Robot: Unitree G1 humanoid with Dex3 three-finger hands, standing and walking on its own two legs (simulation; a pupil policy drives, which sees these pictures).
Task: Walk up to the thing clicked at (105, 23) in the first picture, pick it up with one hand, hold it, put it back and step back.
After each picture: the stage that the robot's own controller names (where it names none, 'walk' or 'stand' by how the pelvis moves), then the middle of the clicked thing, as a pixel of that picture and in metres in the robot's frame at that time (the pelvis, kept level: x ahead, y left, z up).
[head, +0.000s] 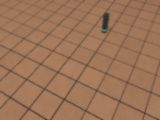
stand; (105, 23) +1.59 -0.25 -0.65
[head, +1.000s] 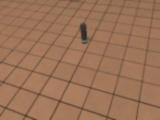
walk; (83, 34) +1.46 +0.12 -0.63
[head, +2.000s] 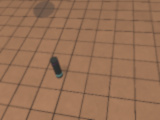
walk; (56, 68) +0.90 +0.35 -0.65
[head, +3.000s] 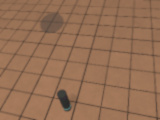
walk; (64, 101) +0.58 +0.25 -0.64
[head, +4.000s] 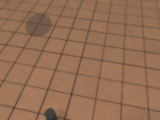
stand; (52, 119) +0.42 +0.24 -0.63
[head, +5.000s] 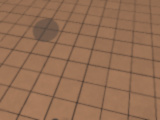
stand; out of the picture +0.37 +0.21 -0.65
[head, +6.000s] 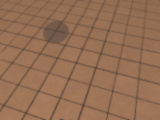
stand; out of the picture +0.38 +0.16 -0.66
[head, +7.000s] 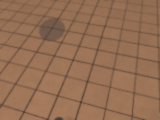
stand; out of the picture +0.38 +0.19 -0.66
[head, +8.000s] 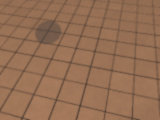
stand; out of the picture +0.35 +0.19 -0.66
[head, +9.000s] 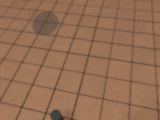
stand; out of the picture +0.39 +0.24 -0.64
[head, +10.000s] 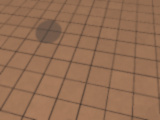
stand; out of the picture +0.36 +0.19 -0.65
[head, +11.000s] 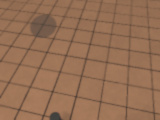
stand; out of the picture +0.39 +0.21 -0.65
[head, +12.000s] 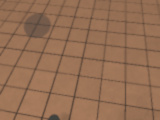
stand; out of the picture +0.36 +0.22 -0.65
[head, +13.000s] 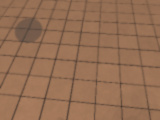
stand; out of the picture +0.33 +0.23 -0.64
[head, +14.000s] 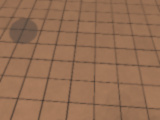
stand; out of the picture +0.31 +0.22 -0.64
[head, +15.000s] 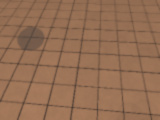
stand; out of the picture +0.34 +0.22 -0.66
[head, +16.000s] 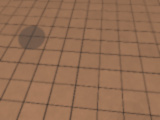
stand; out of the picture +0.33 +0.22 -0.66
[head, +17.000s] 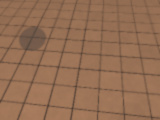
stand; out of the picture +0.33 +0.22 -0.66
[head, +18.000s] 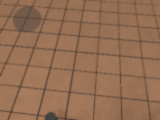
go down; out of the picture +0.35 +0.22 -0.64
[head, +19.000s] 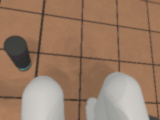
go down; (20, 56) +0.43 +0.22 -0.24
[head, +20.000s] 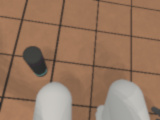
close in; (37, 63) +0.43 +0.20 -0.27
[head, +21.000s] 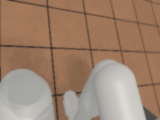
close in; out of the picture +0.43 +0.25 -0.16
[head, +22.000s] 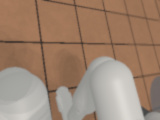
close; out of the picture +0.42 +0.26 -0.16
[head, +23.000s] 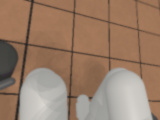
lift; (0, 67) +0.32 +0.25 -0.11
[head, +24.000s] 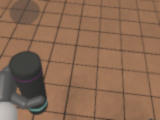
lift; (32, 88) +0.30 +0.17 +0.04
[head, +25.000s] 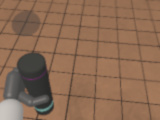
hold; (39, 88) +0.31 +0.15 +0.03
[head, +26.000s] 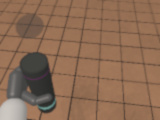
hold; (41, 87) +0.31 +0.15 +0.04
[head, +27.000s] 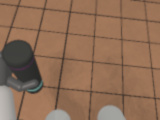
crouch; (27, 72) +0.36 +0.18 -0.03
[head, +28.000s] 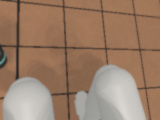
lower; out of the picture +0.44 +0.23 -0.12
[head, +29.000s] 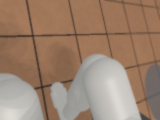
lower; out of the picture +0.44 +0.26 -0.17
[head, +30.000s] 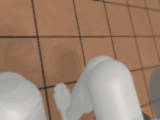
lower; out of the picture +0.42 +0.26 -0.17
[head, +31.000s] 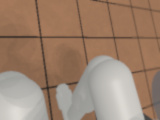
lower; out of the picture +0.42 +0.25 -0.17
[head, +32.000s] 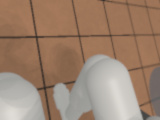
lower; out of the picture +0.43 +0.25 -0.17
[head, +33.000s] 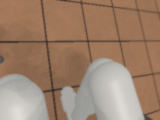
open; out of the picture +0.43 +0.22 -0.18
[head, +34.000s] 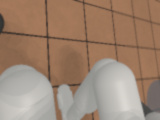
stand; out of the picture +0.42 +0.22 -0.18
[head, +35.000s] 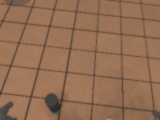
stand; (53, 104) +0.38 +0.17 -0.51
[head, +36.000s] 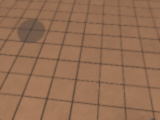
stand; out of the picture +0.35 +0.16 -0.60
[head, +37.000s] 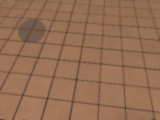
stand; out of the picture +0.36 +0.16 -0.60
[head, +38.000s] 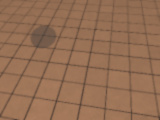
stand; out of the picture +0.38 +0.15 -0.65
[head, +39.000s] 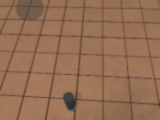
walk; (70, 102) +0.43 +0.13 -0.63
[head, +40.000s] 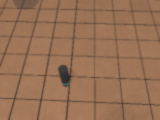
walk; (64, 76) +0.65 +0.17 -0.63
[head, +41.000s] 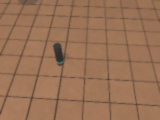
stand; (58, 54) +0.94 +0.26 -0.63
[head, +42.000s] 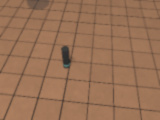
stand; (65, 57) +0.99 +0.18 -0.65
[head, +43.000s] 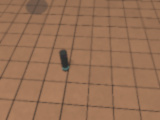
stand; (64, 61) +0.98 +0.20 -0.66
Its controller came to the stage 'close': yes
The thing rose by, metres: 0.68
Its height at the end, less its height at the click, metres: +0.00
